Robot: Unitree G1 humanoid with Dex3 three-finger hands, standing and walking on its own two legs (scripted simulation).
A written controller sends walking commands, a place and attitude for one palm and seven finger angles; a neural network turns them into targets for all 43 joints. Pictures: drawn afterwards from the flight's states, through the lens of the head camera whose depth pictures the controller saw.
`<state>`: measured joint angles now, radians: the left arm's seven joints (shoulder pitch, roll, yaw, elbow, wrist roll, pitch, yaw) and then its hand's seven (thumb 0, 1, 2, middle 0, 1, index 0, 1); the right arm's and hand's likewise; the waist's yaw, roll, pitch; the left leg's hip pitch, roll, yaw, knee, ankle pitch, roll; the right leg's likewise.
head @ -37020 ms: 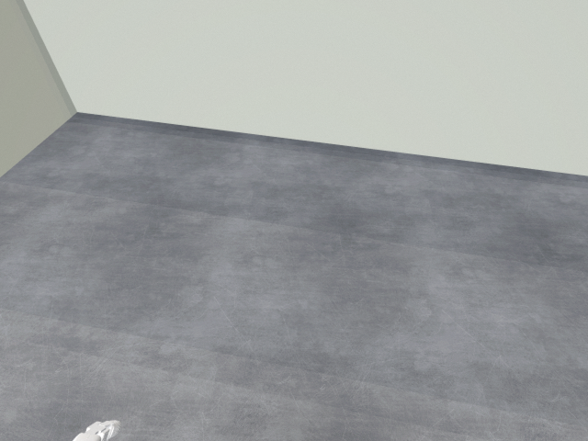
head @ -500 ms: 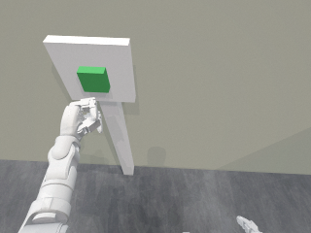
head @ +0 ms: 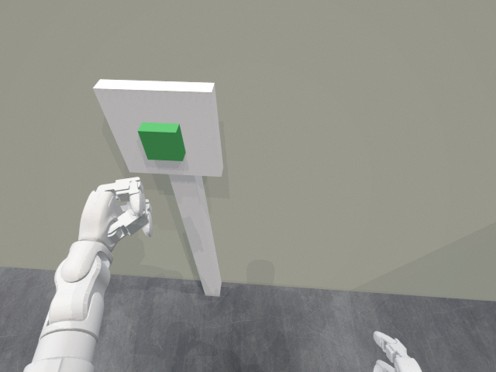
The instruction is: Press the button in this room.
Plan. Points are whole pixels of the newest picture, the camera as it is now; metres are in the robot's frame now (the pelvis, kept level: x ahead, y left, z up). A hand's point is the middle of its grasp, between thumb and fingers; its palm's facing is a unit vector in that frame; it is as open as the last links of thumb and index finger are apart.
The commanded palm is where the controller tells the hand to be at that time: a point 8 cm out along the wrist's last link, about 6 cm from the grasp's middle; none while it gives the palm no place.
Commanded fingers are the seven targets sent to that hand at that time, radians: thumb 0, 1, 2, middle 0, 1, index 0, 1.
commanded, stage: draw the hand back to the body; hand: left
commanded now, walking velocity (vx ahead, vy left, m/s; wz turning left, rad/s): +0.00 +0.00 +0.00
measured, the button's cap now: (163, 141) +0.50 +0.19 +0.11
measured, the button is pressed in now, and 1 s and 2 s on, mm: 0 0 0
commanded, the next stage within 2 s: step back with the hand held close in 1.22 s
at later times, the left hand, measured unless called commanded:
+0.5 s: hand (89, 256) +0.23 +0.21 +0.14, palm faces +0.25 -0.94 -0.24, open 3.1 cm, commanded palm +0.19 +0.26 +0.16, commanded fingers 0.00 0.90 0.90 -1.30 -1.50 -1.30 -1.50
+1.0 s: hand (6, 283) +0.18 +0.25 +0.19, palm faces +0.43 -0.81 -0.39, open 3.1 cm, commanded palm +0.13 +0.29 +0.20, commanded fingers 0.00 0.90 0.90 -1.30 -1.50 -1.30 -1.50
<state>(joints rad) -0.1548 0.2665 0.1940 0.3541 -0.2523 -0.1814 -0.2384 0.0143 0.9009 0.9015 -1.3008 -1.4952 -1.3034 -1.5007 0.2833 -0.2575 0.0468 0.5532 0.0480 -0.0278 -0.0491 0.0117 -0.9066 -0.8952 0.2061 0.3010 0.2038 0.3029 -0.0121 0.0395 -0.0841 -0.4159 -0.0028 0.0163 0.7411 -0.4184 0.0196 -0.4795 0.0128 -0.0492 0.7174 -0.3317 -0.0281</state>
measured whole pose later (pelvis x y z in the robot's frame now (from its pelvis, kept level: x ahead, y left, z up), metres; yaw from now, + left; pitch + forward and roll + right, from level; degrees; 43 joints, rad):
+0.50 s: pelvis +0.00 +0.01 +0.02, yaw +1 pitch -2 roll -1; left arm 0.25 0.28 0.13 -0.20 -0.09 -0.05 0.05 0.01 0.90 0.90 -1.30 -1.50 -1.31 -1.50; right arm 0.20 -0.23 0.06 0.59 0.01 -0.10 -0.09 0.01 -0.91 -0.90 0.21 0.30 0.20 0.30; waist 0.05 0.05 0.00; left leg -0.17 -0.02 0.01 0.53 -0.32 0.03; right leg -0.22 0.00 -0.06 0.50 -0.24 -0.02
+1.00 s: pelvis +0.01 +0.01 +0.03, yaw +0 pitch -5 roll -1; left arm 0.54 0.33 0.29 -0.48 -0.06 -0.08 0.11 0.01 0.89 0.90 -1.31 -1.49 -1.31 -1.50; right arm 0.21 -0.23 0.03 0.62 -0.01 -0.12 -0.07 0.01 -0.91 -0.90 0.21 0.30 0.20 0.30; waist 0.08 0.07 0.00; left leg -0.05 -0.01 0.01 0.45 -0.30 0.03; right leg -0.11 0.01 -0.05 0.42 -0.22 -0.01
